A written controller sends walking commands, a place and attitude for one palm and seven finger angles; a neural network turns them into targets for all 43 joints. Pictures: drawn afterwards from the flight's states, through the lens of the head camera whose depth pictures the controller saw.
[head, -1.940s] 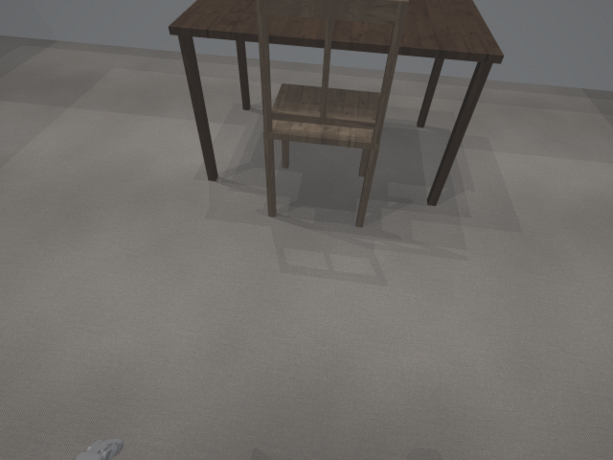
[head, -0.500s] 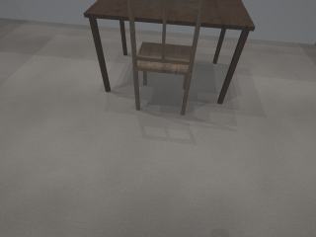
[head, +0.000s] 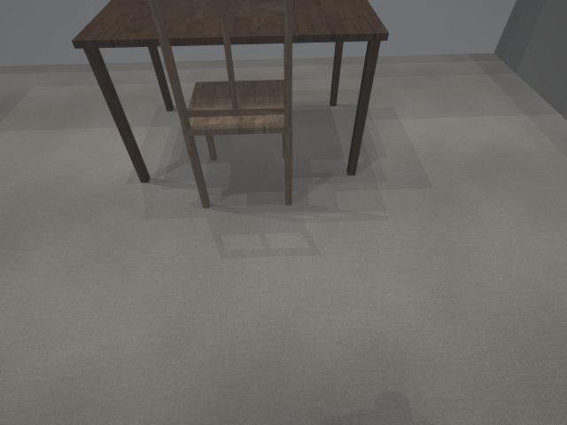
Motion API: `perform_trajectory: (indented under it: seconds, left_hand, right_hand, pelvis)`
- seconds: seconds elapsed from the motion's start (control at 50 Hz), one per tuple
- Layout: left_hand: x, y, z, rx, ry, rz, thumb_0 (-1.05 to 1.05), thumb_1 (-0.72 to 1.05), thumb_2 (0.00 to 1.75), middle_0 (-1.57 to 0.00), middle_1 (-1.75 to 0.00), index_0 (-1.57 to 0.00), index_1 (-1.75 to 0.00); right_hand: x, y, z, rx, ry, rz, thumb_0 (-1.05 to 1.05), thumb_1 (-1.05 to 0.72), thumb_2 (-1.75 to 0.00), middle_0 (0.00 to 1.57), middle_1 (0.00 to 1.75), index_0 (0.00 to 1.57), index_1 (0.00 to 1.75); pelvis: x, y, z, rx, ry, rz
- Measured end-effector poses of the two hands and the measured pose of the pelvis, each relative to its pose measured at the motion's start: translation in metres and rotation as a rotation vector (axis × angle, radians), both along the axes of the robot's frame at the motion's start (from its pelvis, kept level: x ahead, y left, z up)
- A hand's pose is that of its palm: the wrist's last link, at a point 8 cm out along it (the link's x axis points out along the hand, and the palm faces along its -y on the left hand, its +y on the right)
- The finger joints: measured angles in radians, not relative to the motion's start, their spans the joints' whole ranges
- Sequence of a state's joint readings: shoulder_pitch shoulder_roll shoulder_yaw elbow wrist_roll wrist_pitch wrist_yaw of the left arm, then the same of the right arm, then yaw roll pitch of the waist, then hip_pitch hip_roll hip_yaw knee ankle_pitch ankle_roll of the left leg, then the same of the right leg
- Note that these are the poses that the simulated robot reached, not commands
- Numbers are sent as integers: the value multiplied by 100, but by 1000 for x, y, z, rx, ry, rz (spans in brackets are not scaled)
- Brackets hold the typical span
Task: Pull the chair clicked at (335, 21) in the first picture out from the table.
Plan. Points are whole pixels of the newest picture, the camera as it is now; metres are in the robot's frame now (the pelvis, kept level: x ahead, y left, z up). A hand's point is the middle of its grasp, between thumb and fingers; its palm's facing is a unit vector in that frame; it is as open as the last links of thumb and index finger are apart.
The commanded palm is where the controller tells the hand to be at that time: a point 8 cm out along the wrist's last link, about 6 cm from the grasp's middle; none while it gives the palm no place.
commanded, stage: walk to a spot facing it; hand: left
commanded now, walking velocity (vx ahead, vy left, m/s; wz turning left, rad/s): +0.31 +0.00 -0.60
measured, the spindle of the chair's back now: (230, 66) +1.22 +0.29 -0.06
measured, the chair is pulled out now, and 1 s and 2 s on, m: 0.00 0.00 0.00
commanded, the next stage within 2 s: none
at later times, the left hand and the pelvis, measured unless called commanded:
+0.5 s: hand out of the picture +0.13 +0.20 -0.17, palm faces -0.08 -0.98 -0.17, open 7.4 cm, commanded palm none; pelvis +0.17 +0.02 +0.00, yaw -12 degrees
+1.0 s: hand (237, 236) +0.54 +0.16 -0.16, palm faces -0.47 -0.87 -0.13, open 7.4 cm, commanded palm none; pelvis +0.37 +0.05 +0.01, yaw -30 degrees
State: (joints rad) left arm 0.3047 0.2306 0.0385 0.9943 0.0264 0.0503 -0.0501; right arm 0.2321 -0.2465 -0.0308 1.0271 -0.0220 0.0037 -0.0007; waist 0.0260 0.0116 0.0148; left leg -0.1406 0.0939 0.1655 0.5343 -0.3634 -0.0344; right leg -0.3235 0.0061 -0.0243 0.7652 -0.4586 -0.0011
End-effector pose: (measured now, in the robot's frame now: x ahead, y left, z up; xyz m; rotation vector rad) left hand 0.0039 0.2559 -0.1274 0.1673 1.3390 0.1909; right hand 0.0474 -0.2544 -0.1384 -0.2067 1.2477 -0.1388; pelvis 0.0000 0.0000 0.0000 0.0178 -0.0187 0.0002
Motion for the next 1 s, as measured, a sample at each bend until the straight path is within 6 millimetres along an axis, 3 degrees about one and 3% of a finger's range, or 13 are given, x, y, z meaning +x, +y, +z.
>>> perform_trajectory:
  seconds: [0.06, 0.12, 0.22, 0.32, 0.46, 0.54, 0.58, 0.68, 0.74, 0.8, 0.88, 1.0]
  left_hand:
    - [16, -13, -8, 9, -31, -23, 1, 91, 90, -20, -30, -20, -30]
    - [19, -26, -7, 11, -37, 2, 1, 91, 90, -20, -30, -20, -30]
    - [21, -42, 4, -24, 61, -26, 1, 91, 90, -20, -30, -20, -29]
    - [41, -44, 9, -50, 136, -68, 1, 91, 90, -20, -30, -20, -30]
    - [105, -20, -4, -52, 149, -81, 1, 91, 90, -20, -30, -21, -30]
    - [158, 6, -27, -61, 163, -112, 1, 91, 90, -20, -30, -21, -30]
    - [193, 19, -37, -66, 163, -145, 1, 91, 90, -20, -30, -20, -30]
    - [312, 35, -28, -66, 43, -277, 1, 91, 90, -20, -29, -20, -29]
    - [382, 33, -16, -69, -61, -336, 1, 92, 90, -19, -29, -20, -29]
    - [441, 24, -6, -74, -131, -390, 1, 92, 90, -19, -29, -20, -29]
    - [498, 3, -1, -89, -163, -459, 1, 92, 90, -19, -29, -20, -29]
    - [556, -46, -6, -131, -131, -568, 1, 92, 90, -19, -29, -20, -29]
  right_hand:
    - [-10, -14, -17, 6, 49, -34, 0, -90, -90, 20, 30, 20, 30]
    - [-5, -21, -14, 5, 91, -42, 1, -90, -90, 20, 30, 20, 30]
    - [45, -23, 11, 9, -10, -78, 1, -90, -90, 20, 30, 20, 30]
    - [106, -16, 25, 14, -131, -115, 1, -90, -90, 19, 30, 20, 30]
    - [197, 14, 27, 18, -198, -104, 1, -90, -90, 19, 30, 20, 30]
    - [250, 36, 24, -8, -262, -114, 1, -90, -90, 20, 30, 20, 30]
    - [260, 44, 25, -26, -285, -140, 0, -90, -90, 20, 30, 20, 30]
    - [234, 62, 36, -53, -212, -283, 0, -90, -90, 20, 30, 20, 30]
    - [206, 69, 39, -75, -124, -389, -1, -92, -90, 20, 30, 20, 30]
    - [180, 78, 39, -84, -33, -472, -1, -93, -90, 20, 30, 20, 30]
    - [153, 101, 35, -60, 79, -569, 0, -92, -90, 19, 30, 20, 30]
    - [139, 145, 29, 24, 212, -692, 0, -91, -90, 19, 30, 20, 30]
  pelvis:
    - [12, -12, -12, -7, 3, -21]
    - [26, -19, -9, -20, 1, -29]
    - [55, -22, 8, -8, 21, -91]
    - [88, -15, 14, -15, 38, -145]
    - [152, 9, 5, -42, 42, -190]
    - [199, 28, -11, -50, 38, -234]
    - [215, 37, -14, -45, 22, -270]
    - [253, 50, 2, -57, -3, -346]
    - [276, 57, 10, -60, 1, -380]
    - [299, 60, 14, -56, 7, -415]
    - [328, 60, 14, -48, 13, -459]
    - [369, 46, 11, -47, 21, -523]
